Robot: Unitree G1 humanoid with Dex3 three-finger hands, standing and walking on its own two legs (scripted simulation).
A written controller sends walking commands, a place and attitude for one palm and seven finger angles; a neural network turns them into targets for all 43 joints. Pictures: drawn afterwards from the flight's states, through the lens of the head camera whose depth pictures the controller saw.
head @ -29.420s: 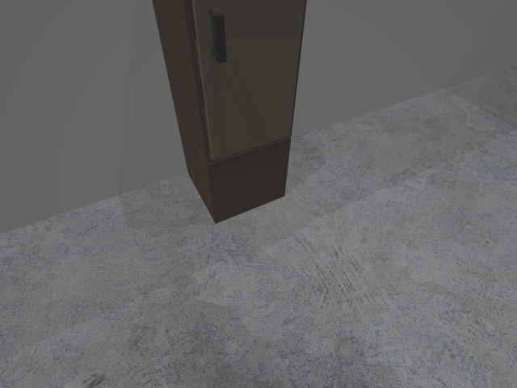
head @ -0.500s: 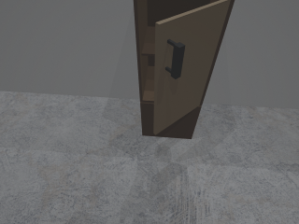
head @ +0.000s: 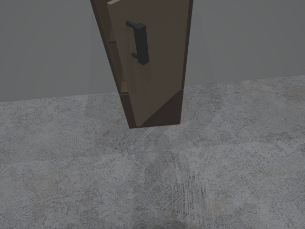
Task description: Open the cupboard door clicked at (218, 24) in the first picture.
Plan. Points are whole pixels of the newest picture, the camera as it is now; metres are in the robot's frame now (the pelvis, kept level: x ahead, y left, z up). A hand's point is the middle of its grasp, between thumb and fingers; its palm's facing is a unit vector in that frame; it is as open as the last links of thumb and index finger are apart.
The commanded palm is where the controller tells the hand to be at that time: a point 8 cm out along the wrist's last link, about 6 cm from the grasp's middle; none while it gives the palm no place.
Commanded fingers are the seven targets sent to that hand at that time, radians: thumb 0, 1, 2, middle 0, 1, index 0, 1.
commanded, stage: walk to a spot facing it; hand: left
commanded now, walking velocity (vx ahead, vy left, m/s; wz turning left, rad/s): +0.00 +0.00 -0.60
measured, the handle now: (136, 42) +0.61 +0.09 +0.14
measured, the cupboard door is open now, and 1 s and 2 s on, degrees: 43 43 43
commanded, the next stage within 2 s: none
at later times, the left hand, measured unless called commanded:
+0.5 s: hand out of the picture +0.10 +0.23 -0.16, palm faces -0.19 -0.95 -0.23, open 7.4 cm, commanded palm none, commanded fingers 0.00 0.90 0.90 -0.20 -0.30 -0.20 -0.30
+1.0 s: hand (126, 177) +0.28 +0.12 -0.15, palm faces -0.61 -0.75 -0.23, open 7.4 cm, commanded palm none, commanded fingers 0.00 0.90 0.90 -0.20 -0.30 -0.20 -0.30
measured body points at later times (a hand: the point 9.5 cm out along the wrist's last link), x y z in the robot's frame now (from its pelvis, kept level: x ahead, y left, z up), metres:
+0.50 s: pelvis +0.03 +0.04 +0.01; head +0.10 +0.04 +0.46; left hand +0.11 +0.28 -0.14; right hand +0.11 -0.24 -0.11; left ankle +0.05 +0.16 -0.71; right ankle +0.00 -0.09 -0.72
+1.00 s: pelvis +0.05 +0.05 +0.00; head +0.09 +0.01 +0.45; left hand +0.32 +0.16 -0.13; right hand -0.12 -0.15 -0.14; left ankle +0.06 +0.16 -0.72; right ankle -0.03 -0.04 -0.73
